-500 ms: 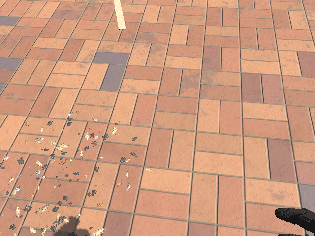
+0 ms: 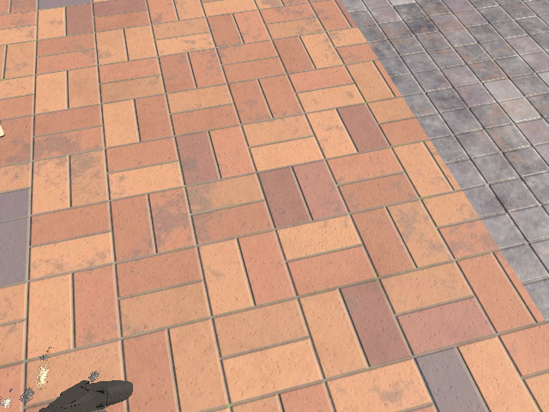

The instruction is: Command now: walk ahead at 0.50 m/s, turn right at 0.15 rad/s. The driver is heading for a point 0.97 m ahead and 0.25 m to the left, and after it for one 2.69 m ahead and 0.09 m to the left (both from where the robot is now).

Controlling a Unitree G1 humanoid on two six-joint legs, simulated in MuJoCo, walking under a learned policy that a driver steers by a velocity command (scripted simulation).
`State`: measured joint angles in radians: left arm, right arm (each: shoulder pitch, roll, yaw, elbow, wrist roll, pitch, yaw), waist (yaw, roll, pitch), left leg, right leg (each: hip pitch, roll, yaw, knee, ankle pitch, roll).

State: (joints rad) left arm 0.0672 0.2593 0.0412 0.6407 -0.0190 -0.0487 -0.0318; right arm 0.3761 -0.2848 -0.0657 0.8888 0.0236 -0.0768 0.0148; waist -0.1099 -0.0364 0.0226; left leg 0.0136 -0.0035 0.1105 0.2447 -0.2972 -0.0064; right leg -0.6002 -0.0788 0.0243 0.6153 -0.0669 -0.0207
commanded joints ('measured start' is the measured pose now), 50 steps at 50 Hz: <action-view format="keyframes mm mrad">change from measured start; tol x32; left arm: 1 -64 90 25 -91 -1 -20 -8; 6 390 242 82 25 12 -11 16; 50 -99 127 29 -33 11 -74 14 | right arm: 1 -21 -197 -41 -36 12 5 -7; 26 -405 -54 18 -222 -6 12 45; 33 61 -244 -64 -179 3 19 23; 50 -18 -166 -48 -200 5 36 -33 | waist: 1 62 138 21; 6 233 -170 -395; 50 45 131 -30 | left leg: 1 5 281 -138 -8 491 162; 3 -47 220 -62 250 741 116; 5 -628 1 -32 892 -105 7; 7 -828 59 -184 1069 -221 26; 20 -667 111 -164 491 394 -4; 30 -323 -57 -2 308 171 139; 33 415 331 -932 82 -54 412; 40 -206 172 -455 -14 391 318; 50 -209 126 -473 84 183 209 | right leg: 1 71 39 -43 -74 -51 -37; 4 693 -33 60 -102 13 -141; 6 995 -316 706 -286 -233 -328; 13 446 -164 197 -454 81 -245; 25 643 -186 -103 -458 138 -141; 30 657 -149 -204 8 743 -54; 31 426 -109 -211 306 499 -11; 32 -41 108 -135 662 -426 60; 33 -160 113 73 766 -513 42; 50 136 78 59 -112 100 72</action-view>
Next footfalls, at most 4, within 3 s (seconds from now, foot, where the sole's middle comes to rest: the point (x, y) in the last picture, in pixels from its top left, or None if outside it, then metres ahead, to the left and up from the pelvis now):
0.08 right None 0.21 -0.13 -0.78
0.62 left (208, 406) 0.49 0.13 -0.78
1.08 right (247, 283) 0.81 0.01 -0.78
1.60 left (104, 272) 0.89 0.40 -0.78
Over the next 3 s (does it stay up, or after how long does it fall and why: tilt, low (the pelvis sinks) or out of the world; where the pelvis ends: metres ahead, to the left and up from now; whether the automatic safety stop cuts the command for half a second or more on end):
stays up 1.32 0.44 -0.01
